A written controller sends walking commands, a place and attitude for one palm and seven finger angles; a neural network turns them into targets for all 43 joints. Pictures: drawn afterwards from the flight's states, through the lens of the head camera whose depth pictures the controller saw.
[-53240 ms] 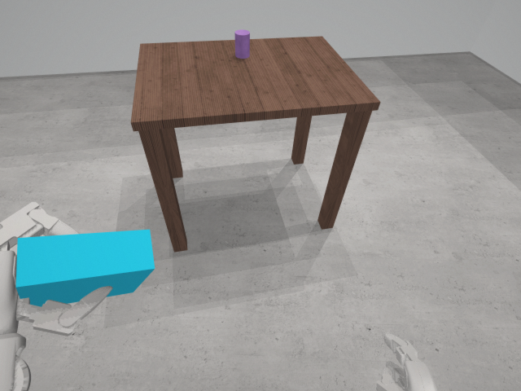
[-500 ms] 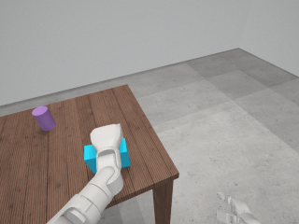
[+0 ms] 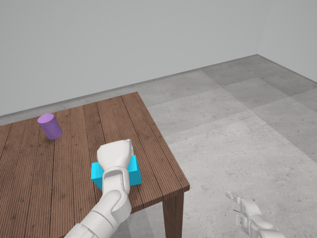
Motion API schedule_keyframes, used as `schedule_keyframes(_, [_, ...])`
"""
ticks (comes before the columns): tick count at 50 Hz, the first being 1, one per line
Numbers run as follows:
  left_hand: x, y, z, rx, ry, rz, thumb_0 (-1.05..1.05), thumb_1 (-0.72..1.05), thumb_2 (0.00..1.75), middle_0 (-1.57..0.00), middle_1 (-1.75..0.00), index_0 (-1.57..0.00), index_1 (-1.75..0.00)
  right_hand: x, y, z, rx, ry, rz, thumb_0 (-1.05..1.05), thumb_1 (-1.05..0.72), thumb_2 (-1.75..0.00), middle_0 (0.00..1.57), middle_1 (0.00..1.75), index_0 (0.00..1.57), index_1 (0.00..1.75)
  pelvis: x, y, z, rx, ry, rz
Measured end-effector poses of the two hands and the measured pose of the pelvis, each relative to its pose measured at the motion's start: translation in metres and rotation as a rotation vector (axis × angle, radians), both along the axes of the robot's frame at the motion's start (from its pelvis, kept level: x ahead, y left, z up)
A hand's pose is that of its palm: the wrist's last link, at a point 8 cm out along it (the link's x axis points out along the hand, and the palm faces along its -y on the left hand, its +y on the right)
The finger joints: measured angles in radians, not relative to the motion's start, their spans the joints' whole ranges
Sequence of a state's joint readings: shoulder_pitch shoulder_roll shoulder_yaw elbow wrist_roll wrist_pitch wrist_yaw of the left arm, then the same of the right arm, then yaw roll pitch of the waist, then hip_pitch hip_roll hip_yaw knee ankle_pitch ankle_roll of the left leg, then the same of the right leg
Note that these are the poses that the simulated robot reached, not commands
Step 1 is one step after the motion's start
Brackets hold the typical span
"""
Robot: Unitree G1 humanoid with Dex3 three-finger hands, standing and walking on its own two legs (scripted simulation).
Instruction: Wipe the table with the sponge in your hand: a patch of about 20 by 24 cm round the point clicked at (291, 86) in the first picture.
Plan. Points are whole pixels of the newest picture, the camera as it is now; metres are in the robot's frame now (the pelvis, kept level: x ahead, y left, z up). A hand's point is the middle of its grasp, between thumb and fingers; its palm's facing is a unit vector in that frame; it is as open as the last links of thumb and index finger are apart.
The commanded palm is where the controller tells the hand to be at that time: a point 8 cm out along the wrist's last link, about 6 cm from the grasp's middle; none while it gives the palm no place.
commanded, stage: wipe back along the third lane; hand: left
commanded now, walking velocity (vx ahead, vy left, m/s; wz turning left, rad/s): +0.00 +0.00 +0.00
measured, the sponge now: (119, 176) +0.30 +0.17 -0.02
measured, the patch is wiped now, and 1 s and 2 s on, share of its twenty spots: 0.90 0.90 0.95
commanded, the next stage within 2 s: slide back across to the middle lane in 0.54 s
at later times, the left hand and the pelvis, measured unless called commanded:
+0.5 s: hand (121, 164) +0.31 +0.15 +0.04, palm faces +0.01 -0.06 -1.00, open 9.0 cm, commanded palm +0.26 +0.14 +0.06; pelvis -0.01 +0.00 +0.00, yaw +0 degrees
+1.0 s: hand (115, 165) +0.30 +0.16 +0.04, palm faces +0.04 -0.15 -0.99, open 9.0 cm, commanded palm +0.24 +0.18 +0.09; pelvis +0.00 +0.00 +0.00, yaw -1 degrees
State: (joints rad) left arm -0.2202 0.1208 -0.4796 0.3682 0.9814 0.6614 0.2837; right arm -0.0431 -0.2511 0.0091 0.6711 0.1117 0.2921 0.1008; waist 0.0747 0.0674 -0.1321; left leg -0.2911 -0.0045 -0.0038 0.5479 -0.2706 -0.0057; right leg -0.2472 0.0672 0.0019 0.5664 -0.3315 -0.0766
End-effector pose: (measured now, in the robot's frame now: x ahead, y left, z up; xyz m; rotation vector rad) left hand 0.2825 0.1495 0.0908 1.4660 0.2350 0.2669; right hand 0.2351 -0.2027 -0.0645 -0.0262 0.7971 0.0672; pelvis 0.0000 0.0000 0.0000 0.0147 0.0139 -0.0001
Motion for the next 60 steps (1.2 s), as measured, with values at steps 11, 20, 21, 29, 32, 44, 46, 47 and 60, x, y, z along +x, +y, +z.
schedule_keyframes(11, [0.001,0.0,0.0,0.003,0.005,0.005,0.02,-0.45,1.08,-0.79,-1.58,-0.84,-1.56,-0.016,-0.005,-0.01,-0.012,0.041,-0.02,0.01,-0.91,-0.9,0.2,0.3,0.2,0.3,-0.004,0.0,-0.001,0.0,0.003,-0.002])
schedule_keyframes(20, [0.004,-0.001,0.0,0.011,0.016,0.006,0.02,-0.46,1.08,-0.8,-1.57,-0.85,-1.55,-0.031,-0.01,-0.017,-0.021,0.07,-0.041,0.01,-0.91,-0.9,0.19,0.3,0.2,0.3,-0.007,0.001,-0.001,0.0,0.004,-0.001])
schedule_keyframes(21, [0.004,-0.002,0.0,0.012,0.017,0.006,0.02,-0.46,1.08,-0.8,-1.57,-0.85,-1.55,-0.032,-0.01,-0.017,-0.021,0.072,-0.042,0.01,-0.91,-0.9,0.19,0.3,0.2,0.3,-0.008,0.001,-0.001,0.0,0.004,0.0])
schedule_keyframes(29, [0.005,-0.003,-0.001,0.023,0.022,0.006,0.02,-0.46,1.08,-0.81,-1.57,-0.86,-1.54,-0.034,-0.009,-0.02,-0.02,0.077,-0.041,0.01,-0.91,-0.9,0.19,0.3,0.2,0.3,-0.01,0.001,-0.002,0.0,0.007,0.003])
schedule_keyframes(32, [0.006,-0.004,-0.001,0.027,0.028,0.006,0.02,-0.46,1.09,-0.81,-1.57,-0.86,-1.54,-0.033,-0.009,-0.019,-0.02,0.075,-0.039,0.01,-0.91,-0.9,0.19,0.3,0.2,0.3,-0.01,0.0,-0.002,0.0,0.007,0.006])
schedule_keyframes(44, [0.002,0.007,0.004,-0.034,0.005,0.012,0.01,-0.46,1.08,-0.82,-1.56,-0.87,-1.53,-0.025,-0.011,-0.011,-0.019,0.04,-0.053,0.01,-0.91,-0.9,0.2,0.3,0.2,0.3,-0.005,-0.002,0.001,0.003,-0.008,-0.01])
schedule_keyframes(46, [-0.001,0.009,0.005,-0.045,0.001,0.015,0.01,-0.46,1.08,-0.82,-1.56,-0.86,-1.53,-0.022,-0.013,-0.008,-0.022,0.03,-0.056,0.01,-0.91,-0.9,0.2,0.3,0.2,0.3,-0.003,-0.003,0.001,0.003,-0.014,-0.012])
schedule_keyframes(47, [-0.002,0.011,0.005,-0.05,-0.001,0.017,0.01,-0.46,1.08,-0.82,-1.56,-0.86,-1.53,-0.021,-0.014,-0.007,-0.024,0.024,-0.057,0.01,-0.91,-0.9,0.2,0.3,0.2,0.3,-0.002,-0.003,0.001,0.003,-0.017,-0.014])
schedule_keyframes(60, [-0.017,0.035,0.008,-0.075,0.006,0.039,0.01,-0.46,1.08,-0.82,-1.55,-0.87,-1.53,-0.003,-0.02,0.005,-0.046,-0.04,-0.062,0.01,-0.91,-0.9,0.2,0.3,0.2,0.3,0.005,-0.004,0.004,0.003,-0.032,-0.027])
